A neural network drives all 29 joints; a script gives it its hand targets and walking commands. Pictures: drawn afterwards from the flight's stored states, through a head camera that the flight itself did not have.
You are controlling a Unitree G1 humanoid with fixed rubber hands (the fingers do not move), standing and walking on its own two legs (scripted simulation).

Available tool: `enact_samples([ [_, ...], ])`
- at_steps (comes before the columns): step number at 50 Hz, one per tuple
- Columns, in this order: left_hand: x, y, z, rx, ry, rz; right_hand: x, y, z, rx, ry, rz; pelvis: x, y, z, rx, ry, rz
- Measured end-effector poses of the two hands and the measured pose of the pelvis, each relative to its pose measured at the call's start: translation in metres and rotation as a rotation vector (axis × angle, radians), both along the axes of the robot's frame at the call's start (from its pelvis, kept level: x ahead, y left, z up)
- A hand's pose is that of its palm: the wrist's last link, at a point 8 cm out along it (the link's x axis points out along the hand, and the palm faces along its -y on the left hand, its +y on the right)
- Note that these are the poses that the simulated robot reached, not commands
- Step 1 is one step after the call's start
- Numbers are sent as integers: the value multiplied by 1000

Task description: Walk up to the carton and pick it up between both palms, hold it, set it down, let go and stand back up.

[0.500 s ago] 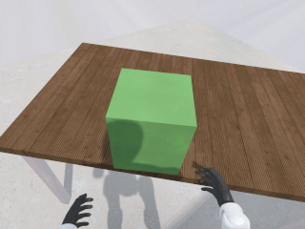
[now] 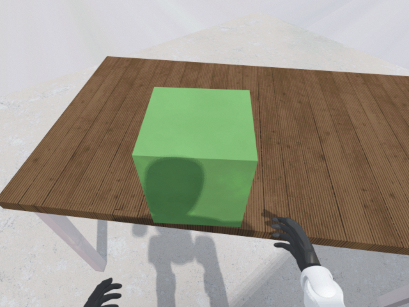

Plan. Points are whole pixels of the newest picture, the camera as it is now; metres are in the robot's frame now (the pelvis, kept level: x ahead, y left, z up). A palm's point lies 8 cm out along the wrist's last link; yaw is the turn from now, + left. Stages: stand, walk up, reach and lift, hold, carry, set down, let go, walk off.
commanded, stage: stand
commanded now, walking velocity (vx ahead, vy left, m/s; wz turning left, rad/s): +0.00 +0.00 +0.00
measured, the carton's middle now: (199, 159) +0.41 +0.03 +0.04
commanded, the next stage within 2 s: none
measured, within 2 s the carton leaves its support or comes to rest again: neither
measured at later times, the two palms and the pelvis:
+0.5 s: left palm out of the picture +0.08 +0.24 -0.12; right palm out of the picture +0.06 -0.20 -0.13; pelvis +0.00 +0.03 +0.00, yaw -3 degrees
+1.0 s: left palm out of the picture +0.10 +0.23 -0.13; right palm out of the picture +0.00 -0.20 -0.15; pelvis +0.02 +0.02 +0.00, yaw -5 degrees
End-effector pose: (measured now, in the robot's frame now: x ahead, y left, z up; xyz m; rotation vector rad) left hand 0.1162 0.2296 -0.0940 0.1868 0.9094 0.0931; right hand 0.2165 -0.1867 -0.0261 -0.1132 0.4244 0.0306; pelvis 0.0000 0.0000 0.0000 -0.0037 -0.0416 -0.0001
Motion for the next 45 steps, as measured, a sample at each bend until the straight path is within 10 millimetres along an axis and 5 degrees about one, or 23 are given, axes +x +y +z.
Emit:
enact_samples([
  [6,-25,5,-12,-9,102,3,-2,1,-2,-2,-20,-15,-4,7,-3,-7,41,-21],
  [14,-33,0,-24,-66,136,11,-23,-2,-20,-51,89,-67,-4,18,-4,-3,64,-44],
  [23,-34,4,-28,-57,188,11,-132,-17,-97,-55,570,-207,0,28,-4,5,75,-54],
  [32,-21,10,-30,-6,240,-8,-222,-15,-119,-30,852,-314,6,30,-3,20,77,-69],
  [37,-9,4,-32,-9,229,-15,-235,-14,-120,-24,900,-348,11,29,-2,24,71,-75],
  [45,-4,-7,-33,-16,215,-2,-227,-13,-122,-7,897,-359,17,23,-1,26,55,-80],
])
